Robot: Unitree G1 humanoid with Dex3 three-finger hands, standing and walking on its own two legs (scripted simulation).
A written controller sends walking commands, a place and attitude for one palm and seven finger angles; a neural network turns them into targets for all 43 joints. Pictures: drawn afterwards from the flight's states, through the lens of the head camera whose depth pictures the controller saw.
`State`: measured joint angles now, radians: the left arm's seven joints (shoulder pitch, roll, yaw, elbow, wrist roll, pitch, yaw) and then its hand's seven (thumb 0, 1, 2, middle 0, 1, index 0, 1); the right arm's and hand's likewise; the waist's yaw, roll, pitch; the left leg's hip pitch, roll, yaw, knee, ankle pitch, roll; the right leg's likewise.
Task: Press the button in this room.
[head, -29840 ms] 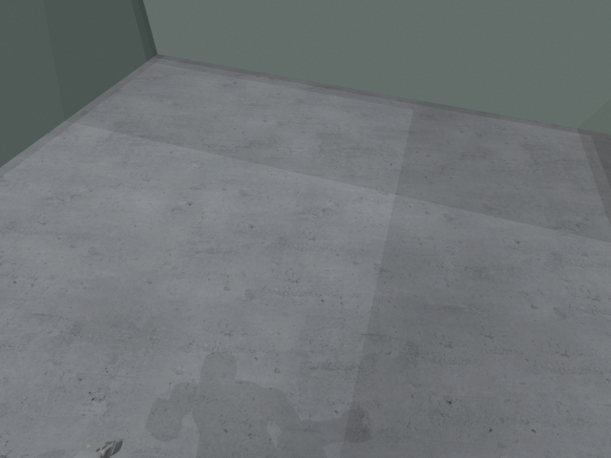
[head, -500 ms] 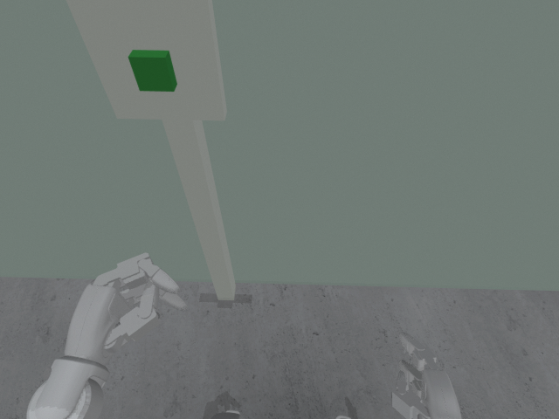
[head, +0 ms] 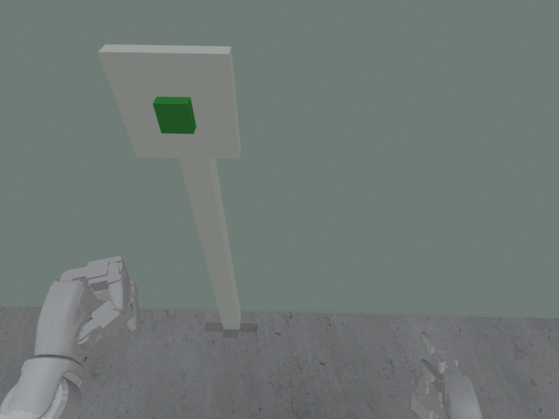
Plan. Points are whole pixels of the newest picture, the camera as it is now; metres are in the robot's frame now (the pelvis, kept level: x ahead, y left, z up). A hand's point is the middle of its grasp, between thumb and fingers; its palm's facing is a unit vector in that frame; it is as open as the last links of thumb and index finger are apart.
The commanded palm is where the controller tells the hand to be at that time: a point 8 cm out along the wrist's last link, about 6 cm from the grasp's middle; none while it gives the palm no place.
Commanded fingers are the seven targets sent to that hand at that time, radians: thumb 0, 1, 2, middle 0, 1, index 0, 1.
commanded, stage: raise the hand and make a fist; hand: left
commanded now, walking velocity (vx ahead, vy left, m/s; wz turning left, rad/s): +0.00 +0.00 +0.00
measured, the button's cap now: (176, 114) +0.54 +0.23 +0.18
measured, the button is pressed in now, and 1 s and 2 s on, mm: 0 0 0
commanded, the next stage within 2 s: aim a knuckle at the button in 0.80 s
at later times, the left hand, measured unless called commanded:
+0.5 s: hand (105, 251) +0.24 +0.22 +0.18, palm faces +0.09 -0.99 -0.06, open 3.1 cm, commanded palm +0.20 +0.26 +0.18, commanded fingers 0.00 0.90 0.90 -1.30 -1.50 -1.30 -1.50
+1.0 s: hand (122, 275) +0.22 +0.20 +0.17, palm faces +0.12 -0.99 -0.05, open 3.1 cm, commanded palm +0.21 +0.24 +0.17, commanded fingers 0.00 0.90 0.90 -1.30 -1.50 -1.30 -1.50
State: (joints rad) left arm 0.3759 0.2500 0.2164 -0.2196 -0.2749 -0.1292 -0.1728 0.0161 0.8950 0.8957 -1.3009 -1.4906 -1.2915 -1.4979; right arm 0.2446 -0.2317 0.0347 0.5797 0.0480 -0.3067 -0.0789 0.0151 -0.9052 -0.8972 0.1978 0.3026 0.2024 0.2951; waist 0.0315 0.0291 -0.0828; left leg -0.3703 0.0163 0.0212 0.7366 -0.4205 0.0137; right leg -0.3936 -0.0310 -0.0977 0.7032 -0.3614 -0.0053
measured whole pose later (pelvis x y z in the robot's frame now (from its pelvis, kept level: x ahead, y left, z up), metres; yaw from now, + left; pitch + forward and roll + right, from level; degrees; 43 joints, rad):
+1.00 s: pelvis -0.02 -0.02 +0.02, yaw +0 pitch -4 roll +0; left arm 0.14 0.28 0.28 -0.18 -0.28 0.16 -0.20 0.01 0.90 0.90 -1.31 -1.50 -1.30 -1.50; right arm 0.22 -0.24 0.08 0.65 0.06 -0.26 -0.11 0.01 -0.90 -0.90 0.20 0.30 0.20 0.30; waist 0.06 0.06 -0.02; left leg -0.15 0.03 0.01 0.52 -0.30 -0.01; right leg -0.18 -0.01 -0.11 0.51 -0.26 -0.03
